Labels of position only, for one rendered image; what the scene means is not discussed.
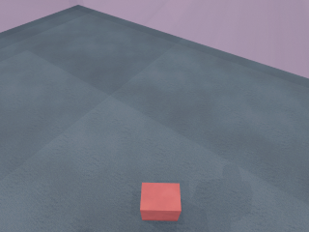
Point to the carton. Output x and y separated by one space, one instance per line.
160 201

